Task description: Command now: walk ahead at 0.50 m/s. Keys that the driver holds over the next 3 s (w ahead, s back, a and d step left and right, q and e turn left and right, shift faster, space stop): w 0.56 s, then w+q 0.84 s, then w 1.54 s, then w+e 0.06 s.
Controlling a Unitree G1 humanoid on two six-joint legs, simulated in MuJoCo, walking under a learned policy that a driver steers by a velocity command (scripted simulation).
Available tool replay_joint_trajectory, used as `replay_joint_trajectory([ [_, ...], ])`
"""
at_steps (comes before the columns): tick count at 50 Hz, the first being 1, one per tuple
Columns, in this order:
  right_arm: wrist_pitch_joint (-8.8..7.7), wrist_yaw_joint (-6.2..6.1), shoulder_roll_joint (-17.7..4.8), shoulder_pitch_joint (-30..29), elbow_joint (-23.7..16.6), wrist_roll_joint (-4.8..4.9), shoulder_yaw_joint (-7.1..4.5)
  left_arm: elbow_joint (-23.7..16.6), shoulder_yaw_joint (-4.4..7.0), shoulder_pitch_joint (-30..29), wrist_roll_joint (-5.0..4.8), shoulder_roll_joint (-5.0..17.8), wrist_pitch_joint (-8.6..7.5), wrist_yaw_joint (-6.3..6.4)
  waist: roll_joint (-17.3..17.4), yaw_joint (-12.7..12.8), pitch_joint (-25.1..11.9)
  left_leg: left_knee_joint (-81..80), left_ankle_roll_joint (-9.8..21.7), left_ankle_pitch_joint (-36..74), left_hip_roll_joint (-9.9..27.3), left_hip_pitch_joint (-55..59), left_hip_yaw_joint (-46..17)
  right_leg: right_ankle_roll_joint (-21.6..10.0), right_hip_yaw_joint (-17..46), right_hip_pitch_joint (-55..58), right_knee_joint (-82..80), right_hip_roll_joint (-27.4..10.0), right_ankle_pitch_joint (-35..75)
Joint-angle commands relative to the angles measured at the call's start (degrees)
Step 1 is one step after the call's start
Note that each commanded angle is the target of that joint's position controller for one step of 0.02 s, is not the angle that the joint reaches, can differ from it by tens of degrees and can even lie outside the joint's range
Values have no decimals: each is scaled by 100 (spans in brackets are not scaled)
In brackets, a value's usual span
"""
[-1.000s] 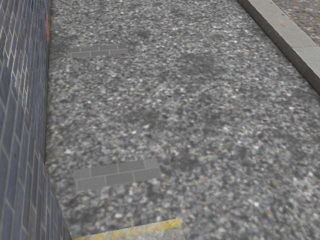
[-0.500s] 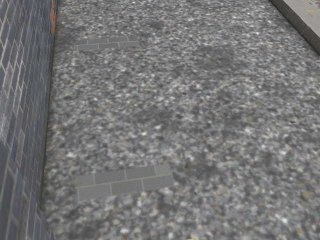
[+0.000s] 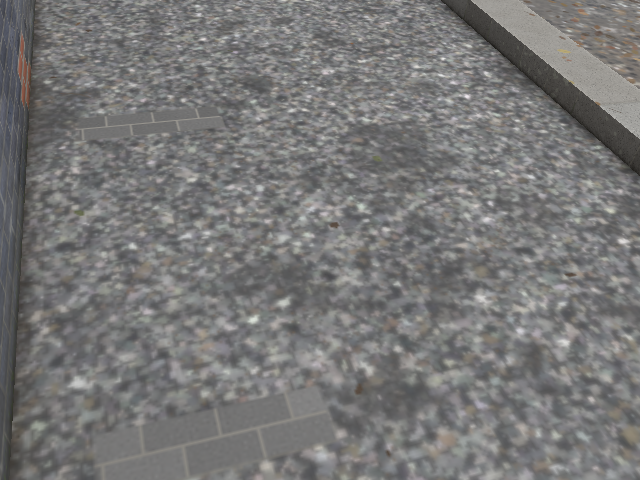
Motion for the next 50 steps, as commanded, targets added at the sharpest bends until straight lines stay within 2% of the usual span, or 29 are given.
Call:
replay_joint_trajectory([
  [1,68,80,-706,1816,893,144,-44,-674,-192,695,-156,-788,-139,-13,2089,824,883,-411,663,5580,1124,1578,-2608,-366,-150,-3346,936,-152,808],
  [2,74,13,-1087,1427,1024,139,-174,-1206,-346,-15,-222,-1001,-54,14,1742,885,1115,-1148,1140,3979,1603,1127,-4191,-389,-382,-3949,1031,-389,901],
  [3,-48,-106,-629,1317,974,26,-85,-1435,-342,-631,-191,-806,11,55,668,672,1222,-1028,967,3184,1707,784,-4110,-638,646,-4385,-106,-517,2679],
  [5,-178,-431,-27,421,746,19,183,-1573,-318,-464,-34,-444,264,0,61,1086,1476,-602,882,2853,1443,-419,-3035,-510,512,-3562,-1817,-709,4405],
  [7,-83,-589,-125,-238,541,90,309,-1774,-350,-531,14,-515,400,-81,259,1315,1437,-727,918,2185,1041,-1499,-2354,16,-78,-2016,-3326,-1117,5414],
  [8,-83,-507,-563,-65,482,-3,196,-1726,-338,-600,-69,-530,381,-113,470,1171,1487,-872,999,2119,1030,-1936,-2307,119,-490,-1434,-2519,-909,5367],
  [10,-157,-588,-371,714,634,137,130,-1876,-183,-767,-57,-8,284,-250,127,879,1580,-326,1039,722,813,-760,-1955,0,81,-2357,-4144,-1226,6777],
  [13,-79,-800,50,931,451,140,93,-1998,-349,-1497,332,-357,119,-504,229,324,1535,209,993,-455,240,-755,-1114,122,-617,-1605,-5925,-1278,8888],
  [15,61,-796,-78,784,249,142,-13,-2046,-409,-1967,267,-429,57,-636,227,-92,1536,233,1167,-715,22,-896,-784,226,-1005,-736,-6997,-1131,8591],
  [17,75,-719,-291,909,367,142,-162,-2339,-382,-2791,-9,-364,7,-672,382,-683,1638,252,1329,-723,166,-701,-664,299,-1274,-187,-8108,-984,7640],
  [19,-45,-613,-768,-20,347,117,-370,-1962,-130,-1848,66,216,27,-597,1396,72,1245,1364,1269,774,493,-715,-800,28,-1185,394,-7371,-1114,7240],
  [21,-220,-359,-578,-219,400,109,-411,-923,169,508,194,874,-29,-424,1203,910,-80,3769,899,3176,114,184,-194,-368,-1527,2484,-8892,-1060,7313],
  [22,-317,-362,-518,-700,498,114,-437,-216,285,2071,313,990,-118,-377,279,1853,-173,5856,568,3396,-63,-844,53,-470,-1972,4182,-9451,-923,7944],
  [23,-355,-428,-52,-861,541,22,-347,125,152,2791,365,467,-141,-332,-1429,2405,569,8790,403,-1707,-1155,-2800,317,-1091,-1634,4893,-10110,-1429,8100],
  [24,-473,-365,580,-340,91,62,-231,218,-164,2522,477,115,-280,-401,-2615,1483,565,9206,490,-2777,-1398,-4926,-960,-1162,-835,5581,-7417,-1888,11116],
  [27,-249,-267,499,-861,-315,71,-107,184,-277,1392,145,-292,-292,-638,3,825,-320,7370,668,-940,-493,-5145,-342,-1367,108,4069,-8186,-2163,6555],
  [28,-242,-180,476,-738,-445,262,-79,24,-145,961,327,273,-430,-636,-536,471,-300,5774,749,331,-220,-5023,-1197,-1771,1205,3211,-8263,-3044,5539],
  [29,-139,-137,229,-901,-467,265,-69,-108,-122,343,539,390,-430,-488,-322,261,254,4521,474,1079,-88,-4682,-1245,-1939,1425,2009,-8755,-3291,5156],
  [30,-114,-204,-155,-1431,-573,132,-181,-329,-231,-145,537,235,-447,-278,161,251,713,3152,150,1979,-83,-3992,-1272,-1785,921,1066,-8967,-2868,5144],
  [31,-30,-261,-47,-1166,-326,-19,-201,-181,-149,11,679,607,-461,-181,58,159,390,3612,-19,2382,-188,-3492,-971,-1824,853,910,-8712,-2695,5366],
  [33,-199,-170,-291,-1640,-614,-51,-227,-80,-106,114,384,586,-651,18,-686,244,552,2073,69,4228,-166,-3811,-1328,-1412,287,1457,-8502,-2343,5106],
  [35,-270,82,-302,-2610,-915,-222,-169,-19,-117,330,109,508,-699,274,-535,665,529,-1,166,6324,-400,-2118,-481,-1057,-911,743,-8704,-1773,3431],
  [42,-128,430,-25,-3815,-1232,97,-15,276,-59,1448,185,237,-416,278,-474,1683,1362,-1482,254,5544,-294,-3169,-396,-763,-1111,3092,-6953,-1872,3145],
  [44,-265,550,15,-3536,-974,52,23,222,-85,1426,191,329,-332,205,-229,1632,1273,-2122,376,5203,-194,-2606,-89,-685,-1131,3352,-6420,-1848,3810],
  [45,-245,541,-132,-2809,-680,148,-72,263,-71,1145,257,302,-315,127,-227,1215,913,-2182,548,5272,26,-1543,-237,-737,-1046,3088,-5786,-1821,3993],
  [47,-223,450,-522,-758,145,18,-281,233,-60,599,239,500,-408,21,-160,149,272,-2692,863,5609,-344,1290,408,-575,-1389,1830,-3428,-1562,5464],
  [48,-200,378,-949,379,518,-75,-367,138,12,128,328,494,-526,-2,1100,-567,196,-2695,1340,6909,51,2826,38,-172,-1910,330,-678,-617,1418],
  [49,-275,232,-1338,245,484,-298,-347,-236,-76,808,334,83,-689,-53,2115,67,-713,-155,1649,8892,614,5083,-653,-32,-1274,-1908,207,-714,-198],
  [50,-217,93,-1390,270,279,-176,-391,-725,-99,414,196,463,-878,-97,2403,-280,-1591,93,2469,8771,1021,5942,-1571,243,-827,-2955,303,-746,79],
])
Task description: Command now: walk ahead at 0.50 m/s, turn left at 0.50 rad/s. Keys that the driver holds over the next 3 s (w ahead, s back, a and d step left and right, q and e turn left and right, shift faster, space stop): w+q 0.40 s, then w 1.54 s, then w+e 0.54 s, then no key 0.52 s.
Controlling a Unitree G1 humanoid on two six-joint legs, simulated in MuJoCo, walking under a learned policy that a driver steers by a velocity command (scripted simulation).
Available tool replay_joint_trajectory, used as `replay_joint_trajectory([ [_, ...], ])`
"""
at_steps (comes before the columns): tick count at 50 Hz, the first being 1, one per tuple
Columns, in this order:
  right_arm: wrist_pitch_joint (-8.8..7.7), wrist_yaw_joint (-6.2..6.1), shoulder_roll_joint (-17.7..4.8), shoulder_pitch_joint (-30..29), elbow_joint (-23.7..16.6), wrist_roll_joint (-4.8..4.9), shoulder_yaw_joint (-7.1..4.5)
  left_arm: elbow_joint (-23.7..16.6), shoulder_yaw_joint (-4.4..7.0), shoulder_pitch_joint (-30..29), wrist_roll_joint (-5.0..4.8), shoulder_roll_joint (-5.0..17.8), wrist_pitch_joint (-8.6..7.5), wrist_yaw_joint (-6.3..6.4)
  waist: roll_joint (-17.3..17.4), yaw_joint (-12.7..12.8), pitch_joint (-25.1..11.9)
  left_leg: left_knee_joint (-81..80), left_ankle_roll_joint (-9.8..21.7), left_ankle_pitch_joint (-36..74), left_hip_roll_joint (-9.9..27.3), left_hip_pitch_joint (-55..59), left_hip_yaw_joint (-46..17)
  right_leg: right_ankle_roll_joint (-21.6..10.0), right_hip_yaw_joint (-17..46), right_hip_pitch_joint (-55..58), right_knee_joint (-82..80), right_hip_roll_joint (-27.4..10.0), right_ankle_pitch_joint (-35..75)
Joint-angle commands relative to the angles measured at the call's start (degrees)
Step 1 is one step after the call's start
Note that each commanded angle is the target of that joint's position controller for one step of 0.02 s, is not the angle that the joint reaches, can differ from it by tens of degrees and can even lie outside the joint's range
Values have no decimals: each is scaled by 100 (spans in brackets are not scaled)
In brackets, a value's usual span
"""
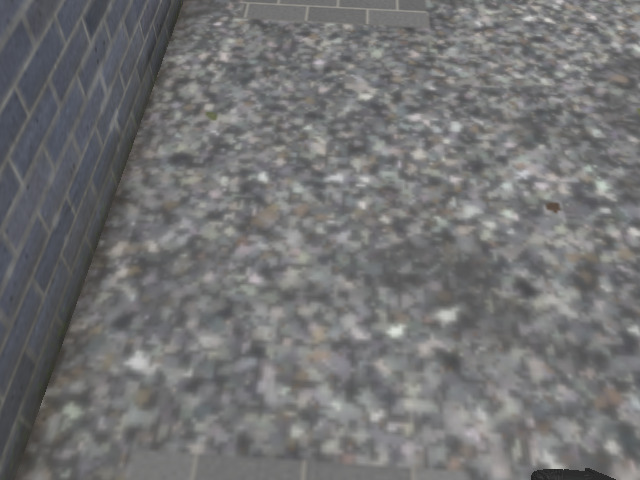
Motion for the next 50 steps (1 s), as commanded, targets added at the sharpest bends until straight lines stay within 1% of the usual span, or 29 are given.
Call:
replay_joint_trajectory([
  [1,183,-326,-1103,2819,281,-108,-302,-1255,88,-644,-187,924,-491,-133,1065,-1493,-2404,1279,1795,3466,1734,6506,-2044,2,1011,-5260,845,-172,639],
  [2,255,-394,-1139,2451,189,13,-315,-1331,76,-872,-178,762,-472,-93,268,-1153,-2146,842,1800,1941,1651,5637,-2404,3,820,-5212,684,-213,835],
  [3,206,-490,-1416,2198,137,39,-337,-1498,98,-779,-338,686,-468,-88,298,-651,-2291,313,1897,-74,2230,4470,-3523,-98,1333,-4884,-659,-307,2345],
  [4,139,-488,-1205,1641,-225,-49,-286,-1509,168,-1126,-278,898,-361,-31,-6,-524,-1624,189,1907,122,2299,3324,-4046,-24,1347,-4699,-828,-392,2328],
  [5,167,-529,-892,812,-409,44,-157,-1574,211,-1300,-164,849,-162,24,-451,-138,-735,-186,1671,911,1805,1460,-3132,232,1267,-3827,-2135,-523,2828],
  [6,121,-559,-848,512,-528,75,-116,-1665,161,-1402,-23,703,-67,68,-298,11,-346,-399,1495,1315,1459,227,-2679,378,1066,-2936,-3162,-568,3000],
  [8,68,-700,-867,634,-452,152,-149,-1856,73,-1774,132,430,-151,22,144,-168,-528,-376,1011,1685,490,-724,-1459,404,696,-1090,-5218,-225,4475],
  [9,53,-710,-881,997,-329,153,-159,-1880,51,-1936,78,311,-176,-57,334,-310,-661,-341,932,1334,312,-727,-1276,385,512,-532,-5639,82,5198],
  [12,116,-627,-847,1647,-198,261,-200,-2064,127,-2181,-34,552,-123,-165,253,-444,-666,-43,774,153,559,143,-1859,148,613,-367,-6492,266,5020],
  [14,137,-604,-705,1799,-251,282,-172,-2056,239,-1942,54,725,-124,-202,133,-232,-568,557,528,-282,451,433,-2081,-130,648,114,-6957,299,4650],
  [15,116,-578,-549,1710,-331,201,-120,-1924,319,-1243,88,911,-146,-186,44,122,-830,1416,326,-261,169,143,-1844,-318,768,1029,-6900,82,4587],
  [16,79,-549,-182,2008,-437,35,-11,-1833,418,-344,101,1368,-139,-160,-910,280,-1521,3285,35,-1944,-431,-703,-1189,-731,1971,2478,-6859,-1045,4643],
  [17,-22,-493,-65,2797,-587,277,58,-1721,490,83,122,1764,-133,-207,-2669,-61,-2206,4929,-114,-3806,-758,-2102,-1073,-1729,5049,3448,-7911,-2398,3182],
  [18,10,-509,-601,2514,-470,346,-67,-1868,408,-285,54,1274,-159,-190,-1676,22,-1429,5572,-175,-3452,-341,-2807,-1070,-1629,5230,2977,-8238,-2326,1740],
  [19,68,-522,-757,1791,-610,291,-128,-1907,322,-676,13,976,-146,-170,-1033,92,-572,5523,-158,-2809,-107,-2934,-903,-1348,4198,2139,-8320,-2003,1738],
  [20,130,-539,-693,1492,-692,213,-148,-1939,262,-1120,36,855,-132,-194,-555,-103,-154,5223,-164,-2339,122,-2614,-753,-1221,3329,1293,-8397,-1710,2513],
  [21,151,-537,-642,1450,-734,148,-167,-1900,232,-1340,56,757,-141,-212,-578,-266,-58,4897,-185,-2055,281,-2204,-738,-1182,2756,726,-8504,-1451,3212],
  [23,207,-518,-516,1625,-682,163,-192,-1804,208,-1457,51,643,-212,-261,-799,-469,-109,4442,-214,-1881,389,-1559,-583,-1067,1920,324,-8756,-1094,4034],
  [26,232,-561,-381,1363,-773,69,-168,-1581,275,-1229,24,793,-282,-266,-621,-483,-213,3662,-312,-1474,392,-1665,-542,-1240,1382,618,-8888,-1111,5276],
  [30,148,-389,-286,637,-960,48,-88,-1387,340,-1119,-24,1030,-186,-189,-572,-346,-224,2039,-501,-416,457,-1289,-113,-1162,673,703,-8901,-897,5542],
  [36,29,-211,-415,-245,-1276,141,-32,-1020,361,-520,-132,1264,-30,-237,-715,-5,94,871,-338,-833,276,-966,323,-1245,818,1239,-8602,-1170,5239],
  [39,-15,-253,-872,742,-1075,36,-224,-1034,345,-769,-170,1450,17,-206,-792,-650,-408,142,10,-869,-84,712,624,-1013,570,1211,-7439,-924,6985],
  [40,-19,-349,-1212,1754,-845,-3,-368,-1048,251,-848,-130,1287,-25,-193,-726,-1142,-936,214,279,-931,321,2203,109,-818,326,416,-6246,-658,6616],
  [41,-8,-430,-1904,2575,-774,-182,-517,-1344,48,-679,-25,728,-125,-208,605,-1238,-1731,137,1132,-1397,1922,4282,-2342,-388,-51,-1810,-3955,55,4596],
  [42,-26,-426,-1662,2617,-757,-146,-422,-1314,13,-629,-53,731,-253,-227,1347,-1149,-2147,-689,1686,-1348,2584,4486,-4106,-334,722,-2780,-2928,431,1420],
  [43,-23,-407,-1213,2250,-816,-82,-275,-1376,148,-895,-199,1290,-271,-267,930,-1120,-1439,-654,1432,-1268,2309,3990,-3166,-370,920,-3229,-2557,48,1615],
  [45,2,-395,-799,1741,-858,-24,-113,-1461,97,-1320,-127,1177,-228,-272,216,-861,-632,-879,1026,-1078,1728,2714,-1915,-359,726,-3073,-3075,-370,2426],
  [46,-13,-397,-731,1550,-885,-22,-67,-1472,104,-1362,-38,1121,-175,-268,266,-699,-397,-1099,950,-813,1561,2166,-1631,-288,734,-2789,-3396,-507,2769],
  [50,-60,-457,-935,1514,-767,8,-78,-1579,-18,-1406,30,790,-29,-318,375,-435,-151,-1529,1000,-142,1373,1303,-888,33,581,-2482,-4075,-530,3528],
])
Over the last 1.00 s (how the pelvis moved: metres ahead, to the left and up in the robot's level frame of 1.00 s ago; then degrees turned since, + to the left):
0.59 -0.03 -0.38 10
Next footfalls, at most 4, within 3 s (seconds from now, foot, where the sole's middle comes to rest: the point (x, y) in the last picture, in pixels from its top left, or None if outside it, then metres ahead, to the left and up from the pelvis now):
0.30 right None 0.40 -0.11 -0.79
0.80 left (259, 427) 0.54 0.19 -0.79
1.28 right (343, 297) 0.88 0.03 -0.79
1.84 left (246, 238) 1.04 0.30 -0.79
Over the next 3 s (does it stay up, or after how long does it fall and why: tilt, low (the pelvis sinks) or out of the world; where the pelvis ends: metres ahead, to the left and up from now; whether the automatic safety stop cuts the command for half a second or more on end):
stays up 1.45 0.15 -0.02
